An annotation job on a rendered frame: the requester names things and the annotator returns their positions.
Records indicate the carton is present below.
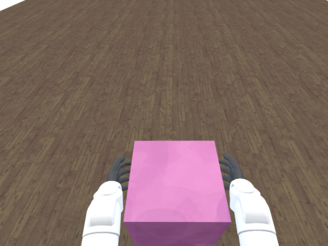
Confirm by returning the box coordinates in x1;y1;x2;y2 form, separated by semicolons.
124;141;231;246

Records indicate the robot right forearm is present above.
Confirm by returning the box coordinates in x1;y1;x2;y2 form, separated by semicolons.
230;179;279;246

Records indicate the robot right hand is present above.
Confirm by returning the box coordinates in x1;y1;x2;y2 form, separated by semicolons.
218;153;245;190

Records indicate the robot left forearm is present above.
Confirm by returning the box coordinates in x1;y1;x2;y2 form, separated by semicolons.
81;181;123;246

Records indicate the robot left hand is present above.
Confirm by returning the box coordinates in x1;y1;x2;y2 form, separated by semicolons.
106;155;132;191

